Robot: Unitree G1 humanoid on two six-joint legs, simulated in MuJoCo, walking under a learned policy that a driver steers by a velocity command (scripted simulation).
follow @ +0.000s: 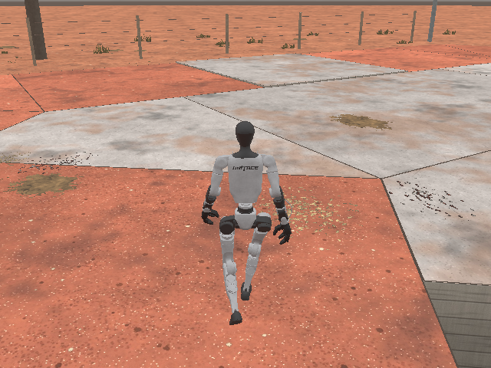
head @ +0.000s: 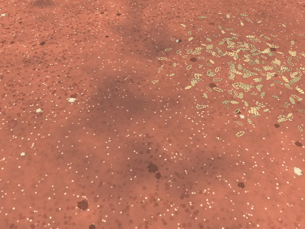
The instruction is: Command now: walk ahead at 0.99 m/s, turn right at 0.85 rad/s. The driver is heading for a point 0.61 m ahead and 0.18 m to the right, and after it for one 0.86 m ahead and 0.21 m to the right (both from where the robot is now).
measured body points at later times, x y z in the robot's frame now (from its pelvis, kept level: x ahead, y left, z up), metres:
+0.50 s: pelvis +0.44 +0.02 +0.03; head +0.47 +0.01 +0.48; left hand +0.62 +0.28 -0.08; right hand +0.49 -0.29 -0.06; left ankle +0.55 +0.12 -0.70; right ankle +0.25 +0.00 -0.59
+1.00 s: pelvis +0.70 -0.13 +0.03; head +0.73 -0.18 +0.48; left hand +1.01 -0.08 -0.06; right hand +0.62 -0.44 -0.07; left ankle +0.82 +0.00 -0.60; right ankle +0.73 -0.24 -0.70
